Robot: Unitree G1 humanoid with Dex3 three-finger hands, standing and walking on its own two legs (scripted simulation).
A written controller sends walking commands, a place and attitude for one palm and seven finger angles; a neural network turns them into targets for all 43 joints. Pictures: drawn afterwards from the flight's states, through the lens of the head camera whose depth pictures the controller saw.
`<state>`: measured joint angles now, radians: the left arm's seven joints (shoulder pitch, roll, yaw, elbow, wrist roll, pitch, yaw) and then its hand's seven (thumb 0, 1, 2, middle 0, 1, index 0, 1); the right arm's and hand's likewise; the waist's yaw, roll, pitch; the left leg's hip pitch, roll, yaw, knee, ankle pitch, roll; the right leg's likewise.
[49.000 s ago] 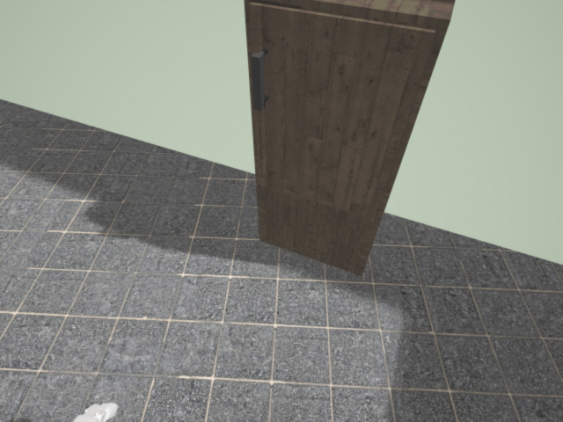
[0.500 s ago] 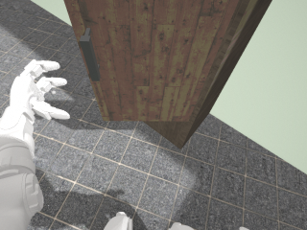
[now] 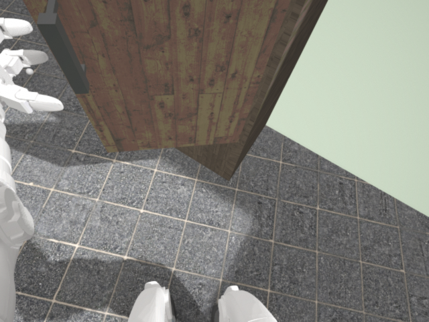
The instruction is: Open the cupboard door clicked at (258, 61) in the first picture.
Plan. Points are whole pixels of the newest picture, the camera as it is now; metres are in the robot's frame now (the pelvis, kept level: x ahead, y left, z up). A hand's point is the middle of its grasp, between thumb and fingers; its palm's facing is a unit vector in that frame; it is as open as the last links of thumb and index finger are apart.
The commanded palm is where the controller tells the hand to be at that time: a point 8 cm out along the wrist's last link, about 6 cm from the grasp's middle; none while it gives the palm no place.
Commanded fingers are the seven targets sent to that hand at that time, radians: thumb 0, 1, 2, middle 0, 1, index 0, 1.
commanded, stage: move the hooked fingers beside the handle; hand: left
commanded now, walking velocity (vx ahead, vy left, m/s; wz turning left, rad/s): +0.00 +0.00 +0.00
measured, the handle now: (68, 50) +0.58 +0.20 +0.10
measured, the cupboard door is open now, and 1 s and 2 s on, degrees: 41 40 40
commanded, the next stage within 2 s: slide the fingers in behind the handle in 0.84 s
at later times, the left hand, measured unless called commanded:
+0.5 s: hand (32, 76) +0.52 +0.25 +0.10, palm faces +0.05 -1.00 -0.02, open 14.0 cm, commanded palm +0.51 +0.30 +0.10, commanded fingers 0.00 -0.50 0.30 -0.30 -1.20 -0.30 -1.20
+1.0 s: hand (28, 79) +0.51 +0.25 +0.10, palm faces +0.03 -1.00 -0.01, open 14.0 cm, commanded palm +0.50 +0.29 +0.09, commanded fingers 0.00 -0.50 0.30 -0.30 -1.20 -0.30 -1.20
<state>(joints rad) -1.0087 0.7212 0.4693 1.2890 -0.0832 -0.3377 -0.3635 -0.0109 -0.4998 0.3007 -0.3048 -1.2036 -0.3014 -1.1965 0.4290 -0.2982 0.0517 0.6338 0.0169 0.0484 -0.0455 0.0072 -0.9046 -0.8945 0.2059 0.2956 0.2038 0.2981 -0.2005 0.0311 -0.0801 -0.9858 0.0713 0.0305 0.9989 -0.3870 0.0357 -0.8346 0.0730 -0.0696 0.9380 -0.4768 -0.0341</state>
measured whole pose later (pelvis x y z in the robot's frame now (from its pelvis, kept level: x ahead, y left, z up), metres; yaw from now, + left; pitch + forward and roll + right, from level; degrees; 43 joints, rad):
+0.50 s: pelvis +0.02 +0.01 +0.01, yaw +0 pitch +21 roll -4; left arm -0.90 0.63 0.46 1.18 -0.10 -0.33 -0.35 -0.01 -0.50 0.30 -0.30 -1.20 -0.30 -1.20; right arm 0.40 -0.28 0.03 0.61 0.01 0.10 -0.02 0.01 -0.90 -0.89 0.21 0.30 0.20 0.30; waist -0.17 0.03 -0.11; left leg -0.94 0.07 0.03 0.98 -0.42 0.04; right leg -0.77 0.07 -0.07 0.89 -0.49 -0.03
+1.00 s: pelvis +0.01 +0.01 +0.00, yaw +0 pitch +21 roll -5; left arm -0.95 0.67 0.44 1.24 -0.11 -0.33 -0.38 -0.01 -0.50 0.30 -0.30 -1.20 -0.30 -1.20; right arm 0.42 -0.29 0.04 0.63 0.02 0.10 -0.03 0.01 -0.90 -0.89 0.21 0.30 0.20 0.30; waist -0.18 0.03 -0.10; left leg -0.97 0.07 0.02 1.00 -0.40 0.04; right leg -0.80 0.07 -0.08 0.92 -0.48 -0.03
